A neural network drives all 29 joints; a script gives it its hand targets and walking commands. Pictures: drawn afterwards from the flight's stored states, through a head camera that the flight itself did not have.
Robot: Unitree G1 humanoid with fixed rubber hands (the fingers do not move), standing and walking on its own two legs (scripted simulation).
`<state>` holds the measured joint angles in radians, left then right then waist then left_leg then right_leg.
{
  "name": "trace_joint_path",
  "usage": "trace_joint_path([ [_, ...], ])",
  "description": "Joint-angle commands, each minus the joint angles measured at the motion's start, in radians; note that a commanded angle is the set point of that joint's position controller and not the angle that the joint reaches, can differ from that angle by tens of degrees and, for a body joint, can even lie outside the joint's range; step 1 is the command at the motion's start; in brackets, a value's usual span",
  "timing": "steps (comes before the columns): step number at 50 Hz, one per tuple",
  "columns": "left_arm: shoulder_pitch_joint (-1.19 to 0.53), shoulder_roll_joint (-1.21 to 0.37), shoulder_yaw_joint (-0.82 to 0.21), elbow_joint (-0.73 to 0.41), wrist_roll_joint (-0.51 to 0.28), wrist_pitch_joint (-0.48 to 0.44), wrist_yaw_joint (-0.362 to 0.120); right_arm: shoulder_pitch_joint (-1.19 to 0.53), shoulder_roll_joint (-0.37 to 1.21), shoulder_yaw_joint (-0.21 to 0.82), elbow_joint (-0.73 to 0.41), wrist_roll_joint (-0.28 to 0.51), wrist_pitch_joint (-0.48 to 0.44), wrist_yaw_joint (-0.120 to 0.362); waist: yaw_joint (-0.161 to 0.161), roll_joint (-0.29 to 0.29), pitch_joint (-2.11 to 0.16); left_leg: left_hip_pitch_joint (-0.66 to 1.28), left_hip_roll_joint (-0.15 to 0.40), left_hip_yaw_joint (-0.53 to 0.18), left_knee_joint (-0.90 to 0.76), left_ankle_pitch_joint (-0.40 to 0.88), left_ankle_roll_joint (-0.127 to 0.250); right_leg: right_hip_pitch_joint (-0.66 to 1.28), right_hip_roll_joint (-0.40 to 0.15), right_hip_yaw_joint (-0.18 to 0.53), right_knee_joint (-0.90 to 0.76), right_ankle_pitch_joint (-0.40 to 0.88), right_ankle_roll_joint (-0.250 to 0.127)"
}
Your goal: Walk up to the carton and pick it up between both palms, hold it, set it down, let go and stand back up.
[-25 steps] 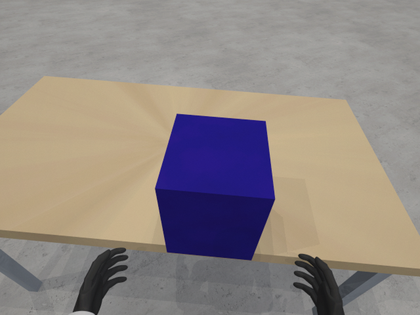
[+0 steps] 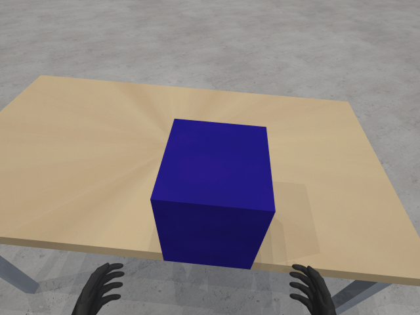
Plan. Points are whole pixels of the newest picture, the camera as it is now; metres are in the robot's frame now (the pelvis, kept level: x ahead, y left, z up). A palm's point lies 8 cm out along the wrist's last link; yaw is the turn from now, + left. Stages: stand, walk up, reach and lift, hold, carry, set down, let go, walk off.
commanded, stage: set down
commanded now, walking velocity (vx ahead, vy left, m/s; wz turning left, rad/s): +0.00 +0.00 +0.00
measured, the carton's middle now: (213, 196) +0.38 +0.02 +0.00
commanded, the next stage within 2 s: let go in 1.04 s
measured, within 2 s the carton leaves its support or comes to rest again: neither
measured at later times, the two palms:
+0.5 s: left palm out of the picture +0.15 +0.24 -0.06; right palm out of the picture +0.15 -0.20 -0.06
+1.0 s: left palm out of the picture +0.15 +0.23 -0.08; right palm out of the picture +0.15 -0.21 -0.08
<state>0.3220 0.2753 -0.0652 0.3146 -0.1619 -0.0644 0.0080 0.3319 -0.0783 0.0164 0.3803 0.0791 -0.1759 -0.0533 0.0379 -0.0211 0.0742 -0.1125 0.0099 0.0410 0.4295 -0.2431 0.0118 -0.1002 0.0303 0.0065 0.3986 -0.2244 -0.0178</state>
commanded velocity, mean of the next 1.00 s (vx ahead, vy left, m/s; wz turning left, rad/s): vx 0.00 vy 0.00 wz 0.00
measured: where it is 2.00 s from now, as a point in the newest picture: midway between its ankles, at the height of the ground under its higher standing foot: outside the picture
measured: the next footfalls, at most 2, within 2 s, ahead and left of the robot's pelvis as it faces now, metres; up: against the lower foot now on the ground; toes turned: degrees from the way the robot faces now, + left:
none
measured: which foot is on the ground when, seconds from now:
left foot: down 0.00-1.00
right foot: down 0.00-1.00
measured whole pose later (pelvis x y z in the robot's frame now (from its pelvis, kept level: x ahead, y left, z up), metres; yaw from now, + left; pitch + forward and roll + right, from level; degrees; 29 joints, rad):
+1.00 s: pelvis +0.00 +0.00 +0.00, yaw +0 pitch -4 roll -1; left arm 0.23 0.23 -0.04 0.49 -0.06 0.11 0.04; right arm 0.21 -0.14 -0.05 0.69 -0.02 -0.16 0.03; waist 0.02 -0.01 0.09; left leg -0.11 0.01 0.05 0.43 -0.24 0.02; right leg -0.09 0.03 0.01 0.39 -0.22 -0.01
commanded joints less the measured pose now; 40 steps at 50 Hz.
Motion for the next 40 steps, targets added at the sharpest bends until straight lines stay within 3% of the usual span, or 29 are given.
trace_joint_path([
  [1, -0.071, 0.14, 0.082, -0.25, 0.01, -0.063, 0.005, -0.048, -0.089, -0.036, -0.2, 0.008, -0.097, 0.003, 0.004, 0.061, -0.143, -0.018, 0.011, 0.005, -0.073, 0.272, -0.046, 0.059, -0.022, 0.032, -0.079, 0.23, -0.006],
  [6, -0.042, 0.116, 0.078, -0.21, 0.043, -0.047, 0.003, -0.031, -0.106, -0.04, -0.102, 0.004, -0.112, 0.015, -0.018, 0.091, -0.115, 0.018, 0.01, -0.001, -0.065, 0.338, -0.062, 0.044, -0.017, 0.025, -0.09, 0.274, -0.014],
  [7, -0.039, 0.099, 0.07, -0.13, 0.057, -0.031, -0.006, -0.035, -0.112, -0.036, -0.033, -0.007, -0.107, 0.018, -0.019, 0.092, -0.085, 0.02, 0.007, 0.004, -0.07, 0.308, -0.062, 0.022, -0.015, 0.021, -0.097, 0.242, -0.013],
  [8, -0.028, 0.126, 0.082, -0.22, 0.043, -0.044, -0.003, -0.024, -0.108, -0.04, -0.128, 0.01, -0.127, 0.013, -0.013, 0.081, -0.132, 0.041, 0.006, 0.0, -0.061, 0.36, -0.06, 0.052, -0.018, 0.02, -0.095, 0.302, -0.007],
  [10, -0.026, 0.123, 0.088, -0.162, 0.053, -0.027, -0.01, -0.022, -0.105, -0.037, -0.074, -0.002, -0.125, 0.011, -0.016, 0.066, -0.111, 0.036, 0.001, 0.007, -0.056, 0.371, -0.062, 0.05, -0.019, 0.027, -0.097, 0.325, 0.002],
  [12, -0.027, 0.115, 0.091, -0.191, 0.06, -0.028, -0.007, -0.017, -0.117, -0.036, -0.048, 0.003, -0.128, 0.018, -0.01, 0.092, -0.117, 0.042, 0.005, 0.0, -0.053, 0.396, -0.069, 0.05, -0.015, 0.023, -0.096, 0.32, -0.007],
  [14, -0.028, 0.091, 0.09, -0.091, 0.087, 0.002, -0.009, -0.039, -0.14, -0.053, 0.032, -0.019, -0.117, 0.03, -0.012, 0.1, -0.077, 0.046, 0.008, 0.001, -0.065, 0.37, -0.071, 0.02, -0.008, 0.013, -0.107, 0.272, -0.018],
  [15, -0.035, 0.112, 0.093, -0.201, 0.069, -0.015, -0.003, -0.03, -0.131, -0.051, -0.051, -0.002, -0.133, 0.029, -0.008, 0.093, -0.129, 0.058, 0.01, 0.003, -0.065, 0.395, -0.068, 0.047, -0.01, 0.014, -0.106, 0.307, -0.013],
  [19, -0.075, 0.096, 0.092, -0.107, 0.095, 0.016, 0.0, -0.074, -0.14, -0.062, 0.011, -0.027, -0.118, 0.036, -0.011, 0.085, -0.08, 0.05, 0.009, 0.009, -0.07, 0.352, -0.066, 0.016, -0.007, 0.006, -0.108, 0.257, -0.015],
  [22, -0.092, 0.103, 0.09, -0.142, 0.083, 0.029, 0.005, -0.086, -0.142, -0.08, -0.003, -0.033, -0.108, 0.037, -0.013, 0.083, -0.093, 0.049, 0.012, 0.014, -0.08, 0.319, -0.063, 0.028, -0.011, 0.007, -0.115, 0.233, -0.017],
  [24, -0.109, 0.084, 0.075, -0.071, 0.095, 0.053, 0.009, -0.119, -0.16, -0.092, 0.06, -0.05, -0.089, 0.045, -0.016, 0.068, -0.071, 0.042, 0.019, 0.01, -0.091, 0.289, -0.063, 0.011, -0.002, -0.004, -0.111, 0.195, -0.018],
  [25, -0.095, 0.093, 0.091, -0.1, 0.091, 0.051, 0.008, -0.106, -0.154, -0.08, 0.03, -0.04, -0.091, 0.044, -0.002, 0.074, -0.098, 0.041, 0.015, 0.014, -0.083, 0.306, -0.062, 0.032, -0.01, 0.003, -0.11, 0.214, -0.017],
  [29, -0.118, 0.086, 0.077, -0.116, 0.084, 0.066, 0.019, -0.124, -0.156, -0.096, 0.02, -0.047, -0.078, 0.053, -0.009, 0.065, -0.095, 0.033, 0.016, 0.008, -0.089, 0.278, -0.058, 0.018, -0.008, 0.002, -0.107, 0.195, -0.02],
  [31, -0.132, 0.07, 0.073, -0.032, 0.112, 0.091, 0.021, -0.145, -0.17, -0.095, 0.103, -0.067, -0.053, 0.063, -0.016, 0.073, -0.06, 0.029, 0.019, 0.011, -0.101, 0.238, -0.058, -0.012, -0.008, -0.006, -0.111, 0.149, -0.022],
  [32, -0.128, 0.078, 0.077, -0.091, 0.099, 0.083, 0.023, -0.136, -0.167, -0.098, 0.046, -0.058, -0.061, 0.06, -0.012, 0.063, -0.09, 0.033, 0.016, 0.013, -0.096, 0.254, -0.059, 0.015, -0.006, -0.005, -0.105, 0.178, -0.018],
  [33, -0.131, 0.063, 0.072, -0.027, 0.113, 0.098, 0.021, -0.145, -0.18, -0.102, 0.112, -0.068, -0.053, 0.065, -0.021, 0.069, -0.076, 0.042, 0.015, 0.016, -0.092, 0.255, -0.06, 0.0, -0.005, -0.007, -0.108, 0.168, -0.022],
  [35, -0.132, 0.078, 0.076, -0.108, 0.103, 0.093, 0.029, -0.141, -0.183, -0.108, 0.057, -0.055, -0.057, 0.065, -0.014, 0.069, -0.112, 0.034, 0.018, 0.015, -0.096, 0.255, -0.059, 0.023, -0.007, -0.009, -0.099, 0.188, -0.014],
  [40, -0.186, 0.063, 0.073, 0.0, 0.125, 0.131, 0.03, -0.186, -0.184, -0.107, 0.169, -0.086, -0.025, 0.073, -0.018, 0.072, -0.063, 0.021, 0.012, 0.021, -0.103, 0.171, -0.056, -0.01, -0.013, -0.009, -0.102, 0.108, -0.021],
])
